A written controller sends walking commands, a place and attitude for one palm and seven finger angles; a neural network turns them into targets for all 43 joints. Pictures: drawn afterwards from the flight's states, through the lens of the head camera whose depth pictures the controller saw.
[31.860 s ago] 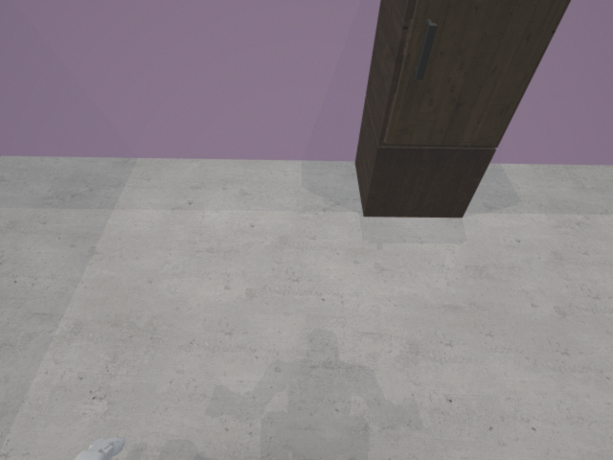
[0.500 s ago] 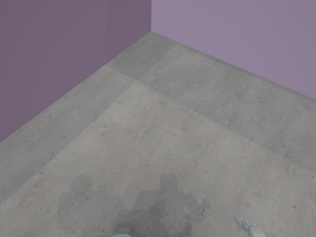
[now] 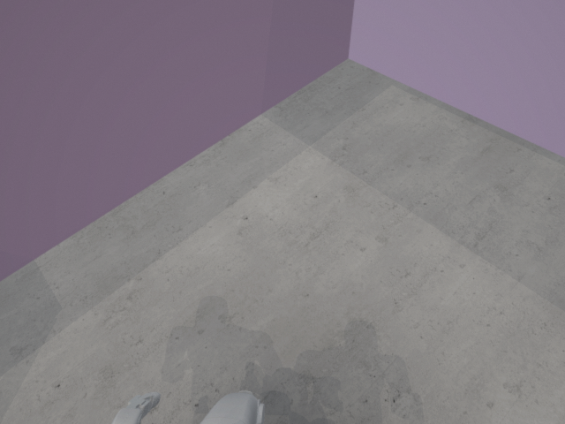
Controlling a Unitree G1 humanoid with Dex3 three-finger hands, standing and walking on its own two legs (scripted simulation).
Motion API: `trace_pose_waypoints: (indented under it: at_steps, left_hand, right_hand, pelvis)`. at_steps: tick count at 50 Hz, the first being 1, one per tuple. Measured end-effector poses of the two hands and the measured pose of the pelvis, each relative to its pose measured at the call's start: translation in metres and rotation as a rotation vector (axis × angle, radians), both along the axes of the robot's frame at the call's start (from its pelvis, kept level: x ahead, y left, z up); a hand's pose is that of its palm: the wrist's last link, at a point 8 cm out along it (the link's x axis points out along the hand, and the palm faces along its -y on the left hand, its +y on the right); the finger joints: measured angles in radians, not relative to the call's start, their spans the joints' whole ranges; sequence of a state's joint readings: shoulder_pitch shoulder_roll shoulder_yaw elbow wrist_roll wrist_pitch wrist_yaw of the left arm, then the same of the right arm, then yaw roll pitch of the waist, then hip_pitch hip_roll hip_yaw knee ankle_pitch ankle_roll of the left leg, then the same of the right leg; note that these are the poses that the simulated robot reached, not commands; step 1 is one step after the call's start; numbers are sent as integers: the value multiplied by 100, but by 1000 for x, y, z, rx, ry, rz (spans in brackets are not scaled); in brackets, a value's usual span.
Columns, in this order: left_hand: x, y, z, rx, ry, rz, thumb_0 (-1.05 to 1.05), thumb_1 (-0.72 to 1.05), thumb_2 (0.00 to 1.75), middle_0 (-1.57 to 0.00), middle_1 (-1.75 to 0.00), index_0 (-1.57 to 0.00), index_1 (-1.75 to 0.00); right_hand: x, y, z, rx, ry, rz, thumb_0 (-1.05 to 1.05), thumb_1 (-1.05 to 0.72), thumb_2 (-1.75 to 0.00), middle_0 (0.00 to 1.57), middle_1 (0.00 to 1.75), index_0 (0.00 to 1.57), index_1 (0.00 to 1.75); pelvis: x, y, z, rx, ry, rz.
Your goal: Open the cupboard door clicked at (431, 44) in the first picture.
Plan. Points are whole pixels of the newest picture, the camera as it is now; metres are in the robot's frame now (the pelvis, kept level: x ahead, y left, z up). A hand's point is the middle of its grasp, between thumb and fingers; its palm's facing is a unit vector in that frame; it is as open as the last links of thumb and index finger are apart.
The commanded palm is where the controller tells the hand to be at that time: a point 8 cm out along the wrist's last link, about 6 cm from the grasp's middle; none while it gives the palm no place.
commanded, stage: turn to face it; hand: left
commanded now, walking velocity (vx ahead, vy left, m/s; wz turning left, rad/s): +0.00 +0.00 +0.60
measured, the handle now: out of the picture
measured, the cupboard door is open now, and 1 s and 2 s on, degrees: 37 37 37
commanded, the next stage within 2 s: none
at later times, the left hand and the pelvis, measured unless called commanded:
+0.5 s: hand out of the picture +0.00 +0.27 -0.17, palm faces +0.32 -0.91 -0.25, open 7.4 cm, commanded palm none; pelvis -0.01 +0.03 +0.00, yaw +18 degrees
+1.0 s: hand out of the picture -0.02 +0.19 -0.15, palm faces +0.56 -0.79 -0.25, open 7.4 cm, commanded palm none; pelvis +0.02 -0.01 +0.01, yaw +36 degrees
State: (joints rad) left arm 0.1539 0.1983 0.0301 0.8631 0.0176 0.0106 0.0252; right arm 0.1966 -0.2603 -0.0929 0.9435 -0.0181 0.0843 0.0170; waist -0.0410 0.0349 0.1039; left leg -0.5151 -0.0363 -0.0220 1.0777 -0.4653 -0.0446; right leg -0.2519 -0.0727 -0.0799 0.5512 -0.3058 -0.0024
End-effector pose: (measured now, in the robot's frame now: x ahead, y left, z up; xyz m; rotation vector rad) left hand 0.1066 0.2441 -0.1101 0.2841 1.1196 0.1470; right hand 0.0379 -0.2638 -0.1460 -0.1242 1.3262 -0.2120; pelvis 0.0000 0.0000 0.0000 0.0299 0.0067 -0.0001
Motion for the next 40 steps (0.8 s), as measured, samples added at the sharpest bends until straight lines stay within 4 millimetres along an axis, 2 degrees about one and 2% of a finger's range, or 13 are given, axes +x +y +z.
trace_pose_waypoints:
  at_steps: [4, 7, 10, 14, 18, 23, 28, 36, 38, 40]
  left_hand:
    - [-29, -9, -4, -38, 37, 60, 1, 90, 89, -20, -30, -20, -30]
    - [-51, -7, -11, -62, 55, 119, 1, 91, 89, -20, -30, -20, -30]
    - [-75, 5, -22, -78, 73, 183, 1, 91, 89, -20, -30, -20, -30]
    - [-108, 31, -44, -96, 107, 273, 1, 91, 89, -20, -30, -21, -30]
    - [-129, 53, -48, -80, 155, 340, 1, 91, 89, -20, -30, -20, -30]
    - [-131, 67, -32, -68, 118, 385, 1, 91, 89, -20, -30, -20, -30]
    - [-123, 67, -20, -50, 72, 415, 1, 91, 89, -20, -30, -20, -30]
    - [-101, 41, -10, -16, -5, 456, 1, 91, 89, -20, -30, -20, -30]
    - [-102, 31, -8, 1, -22, 471, 1, 91, 89, -20, -30, -20, -30]
    - [-108, 19, -4, 0, -14, 490, 1, 90, 89, -20, -30, -20, -30]
  right_hand:
    - [22, -2, 11, -6, -19, 57, 0, -91, -90, 20, 30, 20, 30]
    - [45, 3, 17, -18, -39, 122, 0, -91, -90, 20, 30, 20, 30]
    - [72, 17, 21, -35, -72, 198, 0, -91, -90, 20, 30, 20, 30]
    - [108, 42, 23, -68, -151, 298, 0, -91, -90, 20, 30, 20, 30]
    - [121, 64, 31, -84, -185, 367, 0, -91, -90, 20, 30, 20, 30]
    - [118, 79, 36, -77, -148, 414, 0, -91, -90, 21, 30, 21, 30]
    - [112, 81, 31, -51, -101, 440, 0, -91, -90, 21, 30, 21, 30]
    - [113, 59, 5, -8, -19, 467, 0, -91, -90, 21, 30, 21, 30]
    - [120, 52, -4, 2, -8, 474, 0, -91, -90, 21, 30, 21, 30]
    - [129, 48, -4, 5, 2, 496, 0, -91, -90, 21, 30, 21, 30]
  pelvis:
    - [-1, -3, 5, 10, -6, 53]
    - [-2, -1, 5, 8, -9, 97]
    - [-4, 5, 1, 0, -10, 140]
    - [-6, 22, -13, -25, -2, 201]
    - [-10, 29, -12, -36, 2, 239]
    - [-10, 32, 0, -56, 15, 293]
    - [-6, 29, 4, -59, 22, 343]
    - [6, 3, -3, -36, 30, 441]
    - [9, -4, -7, -30, 27, 459]
    - [11, -8, -4, -23, 17, 490]
